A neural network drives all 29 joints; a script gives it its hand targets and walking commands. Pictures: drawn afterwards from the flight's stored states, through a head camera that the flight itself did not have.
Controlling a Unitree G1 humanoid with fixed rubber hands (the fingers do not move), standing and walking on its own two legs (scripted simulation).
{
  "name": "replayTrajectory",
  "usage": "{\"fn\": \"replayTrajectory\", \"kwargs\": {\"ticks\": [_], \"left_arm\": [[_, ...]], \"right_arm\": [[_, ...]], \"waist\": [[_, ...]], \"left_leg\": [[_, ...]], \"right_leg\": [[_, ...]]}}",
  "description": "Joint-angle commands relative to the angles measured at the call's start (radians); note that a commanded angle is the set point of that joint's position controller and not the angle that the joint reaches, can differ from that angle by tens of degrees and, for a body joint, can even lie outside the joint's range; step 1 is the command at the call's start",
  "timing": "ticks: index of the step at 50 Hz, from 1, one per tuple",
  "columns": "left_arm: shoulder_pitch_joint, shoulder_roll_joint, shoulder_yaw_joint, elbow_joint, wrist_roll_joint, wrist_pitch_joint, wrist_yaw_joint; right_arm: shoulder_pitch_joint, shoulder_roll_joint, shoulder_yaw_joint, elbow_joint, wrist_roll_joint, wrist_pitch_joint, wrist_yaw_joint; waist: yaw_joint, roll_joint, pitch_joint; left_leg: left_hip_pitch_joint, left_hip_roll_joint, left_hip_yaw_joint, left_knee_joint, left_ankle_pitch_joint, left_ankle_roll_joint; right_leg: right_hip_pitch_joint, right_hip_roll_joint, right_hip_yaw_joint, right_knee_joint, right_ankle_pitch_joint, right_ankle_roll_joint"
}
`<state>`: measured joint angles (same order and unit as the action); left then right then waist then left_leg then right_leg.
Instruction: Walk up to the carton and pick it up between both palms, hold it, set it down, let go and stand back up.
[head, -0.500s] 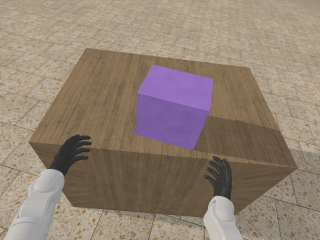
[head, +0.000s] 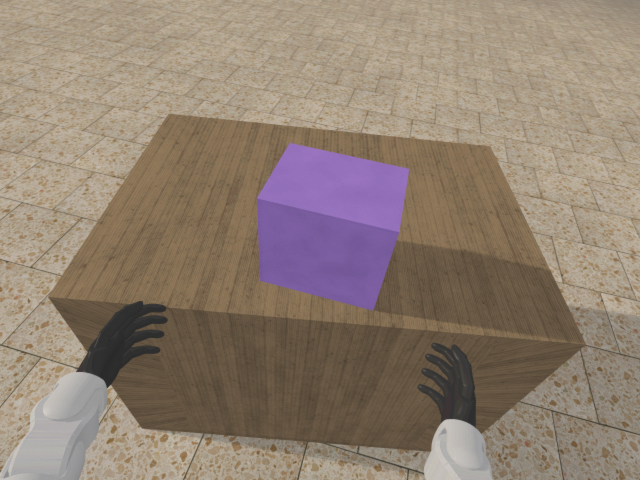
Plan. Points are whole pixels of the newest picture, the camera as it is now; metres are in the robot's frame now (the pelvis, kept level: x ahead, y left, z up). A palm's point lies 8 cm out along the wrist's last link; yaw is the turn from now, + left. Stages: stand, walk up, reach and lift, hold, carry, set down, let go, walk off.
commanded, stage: set down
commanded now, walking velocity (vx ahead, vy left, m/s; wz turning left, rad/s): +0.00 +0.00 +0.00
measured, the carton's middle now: (331, 227) +0.54 -0.03 -0.01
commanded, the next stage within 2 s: let go in 1.86 s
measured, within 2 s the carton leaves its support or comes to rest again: neither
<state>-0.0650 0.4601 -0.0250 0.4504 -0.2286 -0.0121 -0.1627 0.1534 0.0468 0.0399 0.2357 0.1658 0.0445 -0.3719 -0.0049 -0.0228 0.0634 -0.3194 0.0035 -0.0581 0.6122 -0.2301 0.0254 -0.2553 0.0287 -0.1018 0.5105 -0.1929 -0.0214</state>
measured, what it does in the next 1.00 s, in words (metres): stands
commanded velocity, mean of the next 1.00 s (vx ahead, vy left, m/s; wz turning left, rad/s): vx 0.00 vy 0.00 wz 0.00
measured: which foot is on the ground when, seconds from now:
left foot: down 0.00-1.00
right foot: down 0.00-1.00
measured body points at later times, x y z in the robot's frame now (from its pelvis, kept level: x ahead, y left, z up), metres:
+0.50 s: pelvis +0.03 -0.01 +0.00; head +0.06 +0.02 +0.45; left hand +0.27 +0.25 -0.02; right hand +0.23 -0.18 -0.02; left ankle +0.07 +0.11 -0.73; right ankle +0.06 -0.10 -0.73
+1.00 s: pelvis +0.04 -0.02 +0.01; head +0.05 +0.00 +0.45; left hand +0.26 +0.25 -0.04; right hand +0.21 -0.21 -0.05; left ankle +0.07 +0.11 -0.73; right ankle +0.06 -0.10 -0.73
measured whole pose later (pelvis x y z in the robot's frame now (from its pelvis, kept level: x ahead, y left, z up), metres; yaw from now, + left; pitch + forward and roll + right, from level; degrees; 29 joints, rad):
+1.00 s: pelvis +0.04 -0.02 +0.01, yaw +0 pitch -3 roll -1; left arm 0.08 0.46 -0.02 0.50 -0.23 0.05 -0.14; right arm 0.27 -0.06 0.06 0.40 0.13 -0.08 -0.17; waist -0.01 -0.03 0.08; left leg -0.24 0.00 -0.06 0.54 -0.24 -0.01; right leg -0.21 0.03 -0.10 0.50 -0.24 -0.05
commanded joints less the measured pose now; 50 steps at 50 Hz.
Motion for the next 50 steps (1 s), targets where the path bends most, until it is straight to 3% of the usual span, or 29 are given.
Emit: {"fn": "replayTrajectory", "kwargs": {"ticks": [1, 6, 15, 27, 50], "left_arm": [[-0.053, 0.27, 0.091, -0.221, -0.097, -0.023, -0.018], [-0.001, 0.286, 0.112, -0.274, -0.109, -0.027, -0.026], [0.028, 0.247, 0.109, -0.269, -0.08, -0.031, -0.007], [0.106, 0.162, 0.114, -0.208, -0.016, -0.007, 0.007], [0.11, 0.086, 0.089, -0.06, 0.026, 0.044, 0.054]], "right_arm": [[0.02, -0.026, 0.037, -0.321, -0.069, -0.045, 0.036], [0.092, -0.024, 0.058, -0.356, -0.084, -0.078, 0.045], [0.081, -0.05, 0.039, -0.233, -0.097, -0.135, 0.085], [0.109, -0.108, 0.015, -0.067, -0.093, -0.175, 0.141], [0.051, -0.173, -0.02, 0.103, -0.11, -0.184, 0.236]], "waist": [[0.017, 0.096, -0.195], [0.025, 0.048, -0.202], [0.016, 0.107, -0.224], [-0.008, 0.129, -0.22], [-0.027, 0.099, -0.163]], "left_leg": [[0.03, 0.072, 0.055, -0.246, -0.204, 0.026], [0.112, 0.032, 0.088, -0.202, -0.088, 0.018], [0.118, 0.04, 0.077, -0.21, -0.055, -0.002], [0.185, 0.035, 0.073, -0.223, 0.078, -0.034], [0.161, 0.021, 0.087, -0.253, 0.083, -0.031]], "right_leg": [[0.275, -0.045, 0.125, -0.102, -0.192, 0.017], [0.199, -0.08, 0.142, -0.143, -0.17, 0.023], [0.214, -0.068, 0.121, -0.122, -0.094, 0.02], [0.258, -0.044, 0.1, -0.132, 0.023, 0.016], [0.24, -0.053, 0.108, -0.151, 0.012, 0.01]]}}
